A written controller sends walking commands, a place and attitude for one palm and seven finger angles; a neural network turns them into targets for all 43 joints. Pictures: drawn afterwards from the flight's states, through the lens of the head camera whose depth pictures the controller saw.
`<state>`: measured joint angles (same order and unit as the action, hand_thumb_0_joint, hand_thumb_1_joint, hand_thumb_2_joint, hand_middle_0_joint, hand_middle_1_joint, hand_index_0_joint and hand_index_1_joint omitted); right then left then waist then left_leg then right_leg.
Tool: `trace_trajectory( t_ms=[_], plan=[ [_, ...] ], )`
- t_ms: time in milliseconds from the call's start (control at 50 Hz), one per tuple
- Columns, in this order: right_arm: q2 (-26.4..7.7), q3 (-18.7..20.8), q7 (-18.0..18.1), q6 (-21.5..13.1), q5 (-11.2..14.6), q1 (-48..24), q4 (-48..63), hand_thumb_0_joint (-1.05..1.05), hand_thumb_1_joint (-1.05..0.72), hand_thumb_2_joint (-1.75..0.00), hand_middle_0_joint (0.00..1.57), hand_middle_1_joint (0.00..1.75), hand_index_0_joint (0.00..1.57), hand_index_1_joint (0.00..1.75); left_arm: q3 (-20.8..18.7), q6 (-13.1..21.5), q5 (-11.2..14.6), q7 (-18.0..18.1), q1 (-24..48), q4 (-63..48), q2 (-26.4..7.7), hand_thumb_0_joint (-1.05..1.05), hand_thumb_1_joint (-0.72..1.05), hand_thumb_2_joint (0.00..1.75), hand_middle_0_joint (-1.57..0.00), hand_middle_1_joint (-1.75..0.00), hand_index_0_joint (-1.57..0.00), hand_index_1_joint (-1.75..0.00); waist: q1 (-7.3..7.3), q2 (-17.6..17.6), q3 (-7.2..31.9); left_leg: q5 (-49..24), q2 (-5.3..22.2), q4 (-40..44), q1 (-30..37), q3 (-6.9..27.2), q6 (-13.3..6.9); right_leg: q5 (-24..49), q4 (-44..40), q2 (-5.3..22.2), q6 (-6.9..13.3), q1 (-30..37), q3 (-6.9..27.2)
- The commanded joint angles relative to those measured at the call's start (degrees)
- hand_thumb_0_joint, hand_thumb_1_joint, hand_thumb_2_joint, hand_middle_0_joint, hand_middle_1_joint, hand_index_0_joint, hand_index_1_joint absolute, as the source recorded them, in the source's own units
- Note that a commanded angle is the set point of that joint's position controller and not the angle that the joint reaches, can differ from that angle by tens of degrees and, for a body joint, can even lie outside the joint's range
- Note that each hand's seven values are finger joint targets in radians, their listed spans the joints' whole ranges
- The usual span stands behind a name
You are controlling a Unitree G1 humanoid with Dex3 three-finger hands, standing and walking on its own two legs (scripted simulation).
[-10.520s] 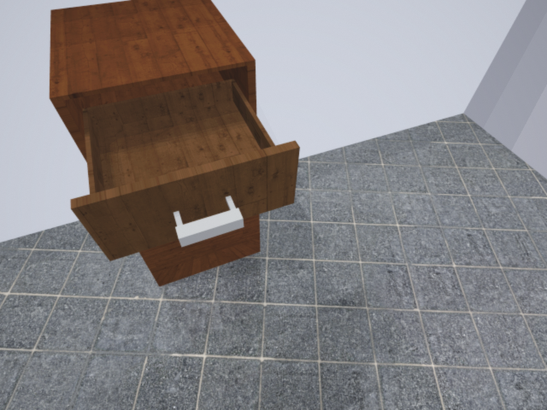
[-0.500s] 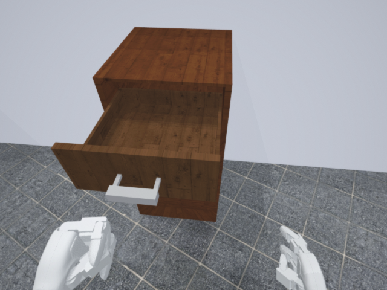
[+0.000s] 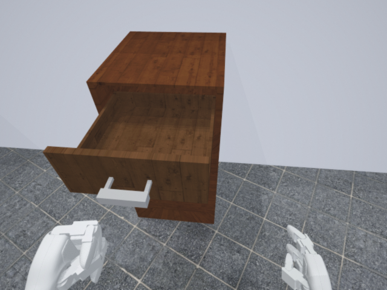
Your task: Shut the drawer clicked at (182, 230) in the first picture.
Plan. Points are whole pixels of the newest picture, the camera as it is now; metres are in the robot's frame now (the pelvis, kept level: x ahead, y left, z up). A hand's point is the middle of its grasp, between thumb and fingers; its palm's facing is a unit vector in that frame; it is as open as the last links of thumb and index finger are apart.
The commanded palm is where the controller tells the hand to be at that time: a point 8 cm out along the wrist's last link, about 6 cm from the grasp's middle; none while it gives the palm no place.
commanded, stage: bring the fist close to the handle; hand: left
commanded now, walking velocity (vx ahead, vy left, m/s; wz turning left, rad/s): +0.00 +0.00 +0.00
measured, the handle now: (126, 190) +0.33 +0.19 +0.02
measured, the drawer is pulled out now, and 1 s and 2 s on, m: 0.29 0.29 0.29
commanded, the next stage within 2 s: push the drawer shut in 1.32 s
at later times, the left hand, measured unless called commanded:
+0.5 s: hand (116, 250) +0.18 +0.16 +0.07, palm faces -0.01 -1.00 -0.06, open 3.3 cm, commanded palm +0.15 +0.22 +0.06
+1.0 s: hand (126, 237) +0.22 +0.16 +0.01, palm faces -0.03 -1.00 -0.04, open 3.3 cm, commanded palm +0.19 +0.22 +0.02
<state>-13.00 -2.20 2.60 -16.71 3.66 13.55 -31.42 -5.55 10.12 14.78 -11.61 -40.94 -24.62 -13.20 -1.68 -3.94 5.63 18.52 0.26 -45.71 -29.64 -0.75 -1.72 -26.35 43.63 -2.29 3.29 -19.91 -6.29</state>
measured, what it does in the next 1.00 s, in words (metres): stands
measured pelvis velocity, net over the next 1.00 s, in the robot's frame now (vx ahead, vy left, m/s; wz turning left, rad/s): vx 0.00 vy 0.00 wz -0.02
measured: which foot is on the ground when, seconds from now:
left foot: down 0.00-1.00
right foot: down 0.00-1.00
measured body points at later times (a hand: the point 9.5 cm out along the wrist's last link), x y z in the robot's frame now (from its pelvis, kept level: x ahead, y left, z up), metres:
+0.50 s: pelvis +0.00 -0.01 -0.01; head +0.02 -0.02 +0.44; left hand +0.17 +0.21 +0.07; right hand +0.19 -0.25 -0.08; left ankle +0.06 +0.10 -0.71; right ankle -0.03 -0.08 -0.71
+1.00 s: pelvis +0.00 +0.00 -0.04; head +0.05 +0.00 +0.41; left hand +0.22 +0.22 +0.02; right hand +0.17 -0.23 -0.12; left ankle +0.06 +0.10 -0.71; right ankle -0.03 -0.08 -0.71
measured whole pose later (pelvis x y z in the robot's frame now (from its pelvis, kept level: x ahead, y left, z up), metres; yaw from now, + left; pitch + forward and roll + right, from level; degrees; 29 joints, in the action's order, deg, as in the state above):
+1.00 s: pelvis +0.00 +0.00 -0.04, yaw -1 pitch +13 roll -2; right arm -13.6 -1.2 1.6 -9.8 1.5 12.6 -30.8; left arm -4.8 21.9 13.1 -10.2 -23.1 -2.2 -11.6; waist 0.9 -2.4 7.1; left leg 23.4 1.0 -59.3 -48.5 -1.3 -2.1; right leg -31.9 58.3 -2.2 3.3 -39.1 -6.1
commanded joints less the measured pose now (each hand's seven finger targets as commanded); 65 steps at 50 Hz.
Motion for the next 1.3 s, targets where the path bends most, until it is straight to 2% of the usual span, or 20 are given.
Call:
trace_trajectory(
  t_ms=[0, 120, 160, 280, 340, 380, 500, 560, 620, 720, 800, 860, 940, 960, 1020, 1060, 1080, 1160, 1220, 1280],
  plan=[
    [-6.4, 2.9, 0.8, -3.5, -0.1, -7.3, 9.0, 0.0, -0.9, -0.9, 0.2, 0.3, 0.2, 0.3, -3.9, 4.5, 1.8, -1.0, 2.2, -8.4, -4.2, 0.0, 0.9, 0.9, -1.4, -1.6, -1.4, -1.6, 0.91, 4.2, -0.9, -4.6, 0.0, 5.2, 7.2, 2.8, -0.8, 10.1, -10.6, 2.0, -3.0, -7.8, 5.4],
    [-6.6, 3.2, 0.6, -3.7, -0.6, -6.4, 8.8, 0.0, -0.9, -0.9, 0.2, 0.3, 0.2, 0.3, -3.0, 7.5, 1.3, -1.8, 5.7, -7.2, -4.1, 0.0, 0.9, 0.9, -1.4, -1.6, -1.4, -1.6, 1.48, 3.5, 2.4, -6.5, -0.4, 3.6, 7.4, 2.8, -1.0, 13.2, -9.1, 2.6, -3.3, -7.8, 6.2],
    [-6.5, 3.6, 0.5, -3.2, -0.6, -6.4, 7.9, 0.0, -0.9, -0.9, 0.2, 0.3, 0.2, 0.3, -5.9, 7.8, 1.0, -1.5, 4.4, -4.4, -6.0, 0.0, 0.9, 0.9, -1.4, -1.6, -1.4, -1.6, 0.81, 3.9, 3.5, -8.3, -0.5, 3.0, 6.7, 2.6, -0.9, 16.9, -8.5, 2.7, -3.4, -6.5, 6.5],
    [-6.5, 3.8, 0.2, -1.6, -0.8, -6.6, 8.4, 0.0, -0.9, -0.9, 0.2, 0.3, 0.2, 0.3, -4.1, 9.5, 1.2, -2.1, 4.6, -1.5, -3.5, 0.0, 0.9, 0.9, -1.4, -1.6, -1.4, -1.6, 1.28, 3.4, 3.6, -9.1, -0.6, 1.9, 5.4, 2.0, -0.8, 21.0, -6.9, 3.3, -4.1, -7.2, 6.6],
    [-6.5, 4.1, 0.2, -1.1, -0.9, -6.1, 8.2, 0.0, -0.9, -0.9, 0.2, 0.3, 0.2, 0.3, -5.4, 10.9, 1.4, -1.8, 5.1, 0.0, -4.6, 0.0, 0.9, 0.9, -1.4, -1.6, -1.4, -1.6, 1.33, 5.1, 4.5, -8.9, -0.5, 1.3, 4.3, 2.3, -0.7, 20.6, -6.0, 3.2, -4.1, -7.7, 6.6],
    [-6.6, 4.2, 0.1, -0.8, -1.0, -6.1, 8.5, 0.0, -0.9, -0.9, 0.2, 0.3, 0.2, 0.3, -3.9, 11.9, 1.1, -1.7, 5.1, 0.0, -3.5, 0.0, 0.9, 0.9, -1.4, -1.6, -1.4, -1.6, 1.58, 4.0, 5.2, -9.3, -0.6, 0.7, 4.2, 2.0, -0.8, 21.2, -5.3, 3.2, -4.2, -8.4, 6.6],
    [-7.1, 4.3, 0.3, 0.5, -1.2, -5.5, 8.3, 0.0, -0.9, -0.9, 0.2, 0.3, 0.2, 0.3, -4.5, 13.7, 0.8, -0.8, 10.0, 3.8, -4.5, 0.0, 0.9, 0.9, -1.4, -1.6, -1.4, -1.6, 2.6, 5.5, 4.9, -5.6, -0.3, -1.1, 0.8, 2.3, -0.7, 13.7, -4.2, 2.7, -3.7, -12.2, 7.0],
    [-7.2, 4.2, 0.3, 0.8, -1.3, -5.8, 8.4, 0.0, -0.9, -0.9, 0.2, 0.3, 0.2, 0.3, -4.2, 14.4, 0.5, -0.8, 11.1, 4.4, -4.7, 0.0, 0.9, 0.9, -1.4, -1.6, -1.4, -1.6, 2.4, 2.7, 6.4, -5.9, -0.3, -1.8, 0.5, 2.3, -0.8, 13.0, -3.1, 2.5, -3.3, -12.9, 6.9],
    [-7.1, 4.3, 0.3, 1.2, -1.3, -5.5, 8.6, 0.0, -0.9, -0.9, 0.2, 0.3, 0.2, 0.3, -3.8, 14.6, 0.9, -0.6, 12.3, 6.2, -3.7, 0.0, 0.9, 0.9, -1.4, -1.6, -1.4, -1.6, 2.61, 4.2, 7.4, -5.5, 0.0, -2.4, -0.4, 2.4, -0.7, 12.4, -2.0, 2.2, -3.3, -13.9, 6.4],
    [-7.3, 4.4, 0.1, 2.1, -1.6, -5.2, 8.9, 0.0, -0.9, -0.9, 0.2, 0.3, 0.2, 0.3, -3.8, 15.0, 0.5, -0.1, 13.7, 7.7, -3.9, 0.0, 0.9, 0.9, -1.4, -1.6, -1.4, -1.6, 2.35, 3.1, 9.8, -6.4, 0.1, -3.6, -1.5, 2.6, -0.6, 13.4, 0.7, 1.8, -2.9, -15.1, 5.5],
    [-7.4, 4.1, 0.0, 2.6, -1.9, -4.9, 9.1, 0.0, -0.9, -0.9, 0.2, 0.3, 0.2, 0.3, -1.3, 15.6, -0.3, 0.6, 17.9, 8.8, -2.5, 0.0, 0.9, 0.9, -1.4, -1.6, -1.4, -1.6, 3.44, 2.4, 9.7, -4.8, 0.4, -5.0, -2.7, 3.0, -0.6, 10.8, 2.5, 1.4, -2.7, -18.6, 5.1],
    [-7.9, 4.2, 0.0, 3.3, -2.1, -4.6, 8.6, 0.0, -0.9, -0.9, 0.2, 0.3, 0.2, 0.3, -3.8, 16.1, -0.7, 1.5, 19.6, 10.8, -5.1, 0.0, 0.9, 0.9, -1.4, -1.6, -1.4, -1.6, 3.0, 3.1, 11.0, -4.9, 0.6, -6.2, -4.6, 3.2, -0.6, 10.5, 3.9, 1.2, -2.6, -19.0, 5.3],
    [-7.6, 4.3, -0.4, 3.8, -2.0, -4.3, 10.0, 0.0, -0.9, -0.9, 0.2, 0.3, 0.2, 0.3, -3.4, 16.5, -0.2, 1.7, 18.7, 8.2, -4.6, 0.0, 0.9, 0.9, -1.4, -1.6, -1.4, -1.6, 2.36, 1.6, 15.0, -7.0, 0.7, -6.5, -3.0, 2.9, -0.5, 13.0, 4.9, 1.2, -2.4, -17.9, 5.0],
    [-7.5, 4.4, -0.4, 4.3, -2.0, -4.3, 9.7, 0.0, -0.9, -0.9, 0.2, 0.3, 0.2, 0.3, -4.5, 16.2, -0.5, 2.2, 16.9, 8.6, -5.4, 0.0, 0.9, 0.9, -1.4, -1.6, -1.4, -1.6, 1.95, 1.7, 15.1, -7.7, 0.8, -6.2, -2.7, 3.0, -0.6, 13.4, 4.9, 0.9, -2.3, -17.2, 4.8],
    [-7.0, 4.3, -0.7, 4.9, -1.7, -4.2, 10.9, 0.0, -0.9, -0.9, 0.2, 0.3, 0.2, 0.3, -1.4, 15.5, -0.5, 2.7, 14.6, 5.4, -2.9, 0.0, 0.9, 0.9, -1.4, -1.6, -1.4, -1.6, 2.31, 0.0, 14.8, -8.7, 0.9, -5.5, -1.1, 3.2, -0.4, 14.0, 5.0, 0.8, -2.2, -17.7, 3.9],
    [-7.3, 4.3, -0.4, 5.8, -1.8, -4.3, 10.4, 0.0, -0.9, -0.9, 0.2, 0.3, 0.2, 0.3, -1.9, 14.6, -1.4, 3.5, 14.3, 8.0, -3.7, 0.0, 0.9, 0.9, -1.4, -1.6, -1.4, -1.6, 3.26, 2.8, 11.5, -6.3, 1.2, -5.4, -3.0, 3.7, -0.5, 11.4, 4.6, 0.5, -2.4, -19.5, 3.6],
    [-7.3, 4.0, -0.5, 5.9, -1.8, -4.5, 10.9, 0.0, -0.9, -0.9, 0.2, 0.3, 0.2, 0.3, 0.2, 14.5, -1.4, 3.5, 15.2, 7.9, -1.9, 0.0, 0.9, 0.9, -1.4, -1.6, -1.4, -1.6, 3.66, 2.6, 9.6, -4.3, 1.0, -5.4, -4.3, 3.7, -0.5, 9.5, 4.4, 0.6, -2.5, -20.8, 3.8],
    [-7.5, 4.3, -0.4, 6.3, -2.0, -4.3, 11.2, 0.0, -0.9, -0.9, 0.2, 0.3, 0.2, 0.3, -1.6, 15.3, -1.6, 4.1, 14.7, 7.1, -3.7, 0.0, 0.9, 0.9, -1.4, -1.6, -1.4, -1.6, 3.26, 3.0, 10.8, -3.2, 1.1, -5.8, -4.6, 3.8, -0.5, 7.8, 4.7, 0.5, -2.3, -20.8, 3.9],
    [-7.2, 4.1, -0.5, 6.2, -1.9, -4.0, 11.8, 0.0, -0.9, -0.9, 0.2, 0.3, 0.2, 0.3, -0.2, 16.3, -1.4, 4.1, 14.9, 4.5, -2.7, 0.0, 0.9, 0.9, -1.4, -1.6, -1.4, -1.6, 3.15, 0.4, 12.5, -4.1, 1.1, -5.9, -3.2, 3.9, -0.3, 8.2, 5.4, 0.6, -2.0, -21.0, 3.7],
    [-7.4, 4.0, -0.4, 6.4, -2.0, -3.9, 11.7, 0.0, -0.9, -0.9, 0.2, 0.3, 0.2, 0.3, 0.2, 16.3, -1.9, 4.6, 16.0, 4.5, -3.0, 0.0, 0.9, 0.9, -1.4, -1.6, -1.4, -1.6, 3.83, 0.9, 11.7, -2.5, 1.3, -6.2, -3.7, 4.3, -0.4, 6.4, 5.5, 0.4, -2.1, -22.4, 3.7]
  ],
)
